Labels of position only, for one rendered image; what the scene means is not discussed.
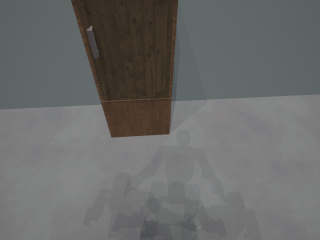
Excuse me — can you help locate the handle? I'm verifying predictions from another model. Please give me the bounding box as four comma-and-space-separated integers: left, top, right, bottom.
87, 26, 99, 58

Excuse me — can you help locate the cupboard door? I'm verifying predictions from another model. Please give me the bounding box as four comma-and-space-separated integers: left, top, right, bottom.
75, 0, 174, 100

